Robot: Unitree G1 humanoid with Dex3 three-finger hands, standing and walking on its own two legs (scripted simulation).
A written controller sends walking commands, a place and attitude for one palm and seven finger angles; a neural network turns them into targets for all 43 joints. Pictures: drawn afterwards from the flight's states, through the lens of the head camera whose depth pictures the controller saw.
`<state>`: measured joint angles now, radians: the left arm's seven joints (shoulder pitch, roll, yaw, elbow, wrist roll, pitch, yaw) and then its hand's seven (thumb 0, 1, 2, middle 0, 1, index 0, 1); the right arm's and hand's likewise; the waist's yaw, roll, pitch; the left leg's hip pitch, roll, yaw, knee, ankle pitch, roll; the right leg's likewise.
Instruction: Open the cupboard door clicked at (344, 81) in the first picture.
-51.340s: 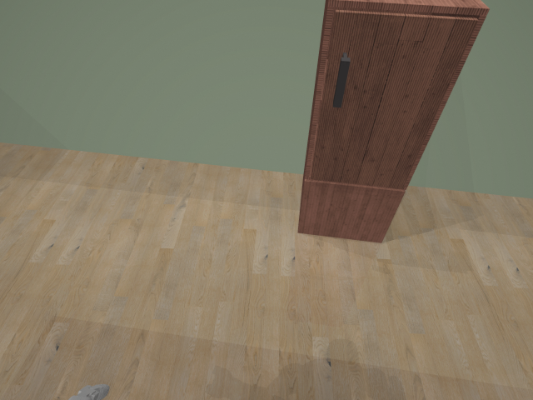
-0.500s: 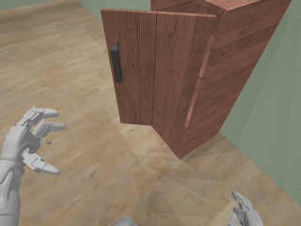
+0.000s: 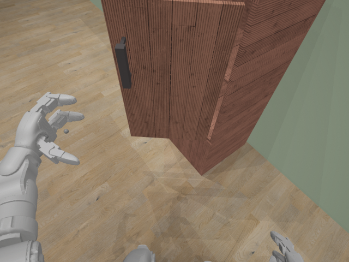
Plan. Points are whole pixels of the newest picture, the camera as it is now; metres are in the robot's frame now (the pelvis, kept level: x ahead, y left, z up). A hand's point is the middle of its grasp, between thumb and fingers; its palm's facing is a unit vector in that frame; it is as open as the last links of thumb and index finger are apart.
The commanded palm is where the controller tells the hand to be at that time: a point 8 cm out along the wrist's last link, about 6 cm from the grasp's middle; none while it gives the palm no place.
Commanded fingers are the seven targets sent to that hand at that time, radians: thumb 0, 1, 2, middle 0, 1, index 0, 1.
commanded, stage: move the hooked fingers beside the handle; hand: left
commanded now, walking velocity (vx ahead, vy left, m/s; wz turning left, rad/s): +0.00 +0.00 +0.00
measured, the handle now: (125, 63) +0.63 +0.17 +0.08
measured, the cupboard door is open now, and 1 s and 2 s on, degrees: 50 50 50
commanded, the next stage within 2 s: none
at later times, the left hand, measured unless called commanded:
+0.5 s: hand (83, 104) +0.45 +0.24 +0.09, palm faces -0.03 -1.00 +0.00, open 13.9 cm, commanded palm +0.44 +0.29 +0.09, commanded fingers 0.00 -0.50 0.30 -0.30 -1.20 -0.30 -1.20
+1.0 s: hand (99, 78) +0.54 +0.22 +0.10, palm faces -0.02 -1.00 +0.00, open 13.9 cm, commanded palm +0.54 +0.27 +0.08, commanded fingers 0.00 -0.50 0.30 -0.30 -1.20 -0.30 -1.20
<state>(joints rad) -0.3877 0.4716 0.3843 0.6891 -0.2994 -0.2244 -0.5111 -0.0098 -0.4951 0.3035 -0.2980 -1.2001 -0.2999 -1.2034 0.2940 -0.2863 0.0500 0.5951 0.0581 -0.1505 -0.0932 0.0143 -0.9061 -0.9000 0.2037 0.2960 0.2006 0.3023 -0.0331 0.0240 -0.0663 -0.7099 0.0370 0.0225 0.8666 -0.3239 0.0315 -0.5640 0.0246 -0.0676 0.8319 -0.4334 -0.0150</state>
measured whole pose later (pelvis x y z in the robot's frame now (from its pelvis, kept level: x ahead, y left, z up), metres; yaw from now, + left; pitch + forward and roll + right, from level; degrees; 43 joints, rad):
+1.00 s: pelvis +0.00 +0.00 -0.02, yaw -2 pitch +20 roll -4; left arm -1.05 0.72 0.44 1.31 -0.08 -0.30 -0.38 -0.01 -0.49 0.30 -0.30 -1.20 -0.30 -1.20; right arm 0.42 -0.30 0.05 0.65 0.02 0.04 -0.05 0.01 -0.91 -0.90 0.20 0.30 0.20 0.30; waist -0.20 0.03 -0.08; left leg -0.98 0.07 0.02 1.00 -0.37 0.03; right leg -0.83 0.06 -0.07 0.94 -0.46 -0.01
